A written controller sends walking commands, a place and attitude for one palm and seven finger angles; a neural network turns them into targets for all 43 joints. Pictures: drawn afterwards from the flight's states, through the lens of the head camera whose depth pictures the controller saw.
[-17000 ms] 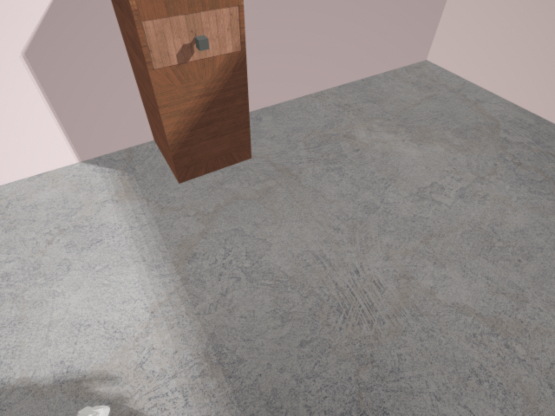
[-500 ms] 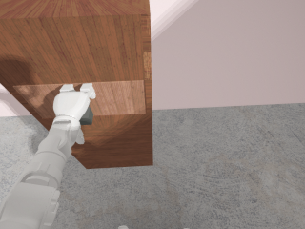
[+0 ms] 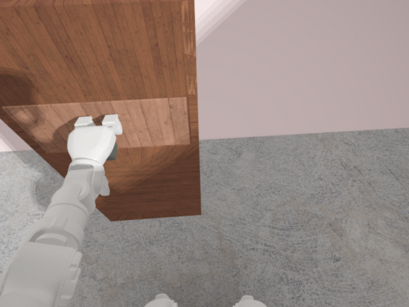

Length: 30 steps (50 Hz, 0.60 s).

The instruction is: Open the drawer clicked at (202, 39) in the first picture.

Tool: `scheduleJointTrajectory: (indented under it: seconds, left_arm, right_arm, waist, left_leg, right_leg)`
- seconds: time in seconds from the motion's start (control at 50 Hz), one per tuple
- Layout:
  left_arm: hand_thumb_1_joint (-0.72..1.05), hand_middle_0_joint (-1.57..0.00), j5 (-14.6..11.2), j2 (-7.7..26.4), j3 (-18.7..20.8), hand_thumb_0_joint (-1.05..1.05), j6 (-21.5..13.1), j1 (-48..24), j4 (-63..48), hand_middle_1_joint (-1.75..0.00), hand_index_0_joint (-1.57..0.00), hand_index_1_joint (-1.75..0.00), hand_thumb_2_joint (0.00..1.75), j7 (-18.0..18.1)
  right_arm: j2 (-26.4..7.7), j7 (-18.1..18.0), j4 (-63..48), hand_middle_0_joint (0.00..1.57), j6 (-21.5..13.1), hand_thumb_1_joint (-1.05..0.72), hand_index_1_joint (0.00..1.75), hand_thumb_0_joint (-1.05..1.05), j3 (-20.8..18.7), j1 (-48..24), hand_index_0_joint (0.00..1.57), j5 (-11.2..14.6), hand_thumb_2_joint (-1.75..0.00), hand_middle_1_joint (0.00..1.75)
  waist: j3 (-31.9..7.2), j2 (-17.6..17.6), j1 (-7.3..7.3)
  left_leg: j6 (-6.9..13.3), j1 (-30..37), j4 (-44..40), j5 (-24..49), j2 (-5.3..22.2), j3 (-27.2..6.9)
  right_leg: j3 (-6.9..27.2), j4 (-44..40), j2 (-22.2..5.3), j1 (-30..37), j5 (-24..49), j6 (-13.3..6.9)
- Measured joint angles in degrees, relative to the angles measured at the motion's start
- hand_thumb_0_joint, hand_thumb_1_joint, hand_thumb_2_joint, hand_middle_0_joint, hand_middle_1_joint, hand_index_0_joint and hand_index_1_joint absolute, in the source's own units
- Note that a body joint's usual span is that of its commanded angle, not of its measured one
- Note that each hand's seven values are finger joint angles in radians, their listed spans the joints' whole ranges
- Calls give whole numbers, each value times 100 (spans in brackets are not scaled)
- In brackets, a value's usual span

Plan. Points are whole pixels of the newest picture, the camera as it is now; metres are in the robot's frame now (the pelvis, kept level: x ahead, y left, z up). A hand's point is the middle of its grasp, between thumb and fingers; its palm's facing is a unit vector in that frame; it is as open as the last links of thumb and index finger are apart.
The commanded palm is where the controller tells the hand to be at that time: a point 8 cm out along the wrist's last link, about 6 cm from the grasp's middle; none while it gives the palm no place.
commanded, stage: lower the fingers behind the handle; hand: left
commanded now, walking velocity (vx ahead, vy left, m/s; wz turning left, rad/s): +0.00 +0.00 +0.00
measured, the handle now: (106, 141) +0.48 +0.23 -0.02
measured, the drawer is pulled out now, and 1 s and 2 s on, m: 0.00 0.00 0.02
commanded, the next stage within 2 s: close the thumb around the handle in 0.74 s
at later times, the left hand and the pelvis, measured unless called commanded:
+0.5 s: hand (104, 158) +0.44 +0.23 -0.03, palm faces -0.03 -0.01 -1.00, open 13.8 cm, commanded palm +0.42 +0.22 +0.02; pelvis -0.01 +0.01 -0.02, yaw -1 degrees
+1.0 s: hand (104, 158) +0.44 +0.23 -0.04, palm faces -0.04 -0.02 -1.00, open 13.1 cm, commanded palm +0.43 +0.22 +0.02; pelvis -0.01 +0.01 -0.02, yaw +0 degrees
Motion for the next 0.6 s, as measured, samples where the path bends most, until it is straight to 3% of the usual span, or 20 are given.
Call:
scheduleJointTrajectory:
  seconds: [0.42,0.6]
  left_arm:
    - [-48,-32,93,83,158,0,-81,-184,127,-120,-32,-120,30,175]
    - [-48,-31,-40,70,63,0,153,-202,202,-120,-32,-120,30,116]
  right_arm:
    - [32,12,47,20,-80,-90,30,0,27,75,21,-97,-90,30]
    - [66,11,62,20,-40,-90,30,0,66,44,21,-66,-90,30]
  waist:
    - [-137,9,-119]
    - [-94,36,-109]
  left_leg:
    - [50,-806,672,-223,52,-38]
    - [68,-696,614,-204,47,-28]
  right_leg:
    - [6,582,8,-760,-167,29]
    - [18,497,12,-643,-126,49]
